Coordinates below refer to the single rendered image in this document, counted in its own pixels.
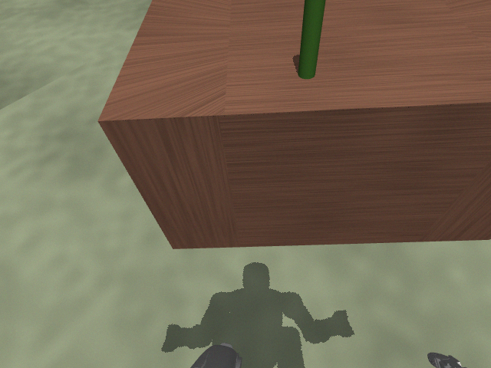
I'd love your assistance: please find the right robot hand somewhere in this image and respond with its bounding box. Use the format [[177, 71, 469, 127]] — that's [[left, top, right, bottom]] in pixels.
[[427, 353, 467, 368]]

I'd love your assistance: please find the can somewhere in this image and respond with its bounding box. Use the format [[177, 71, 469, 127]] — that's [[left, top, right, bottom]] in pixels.
[[298, 0, 326, 79]]

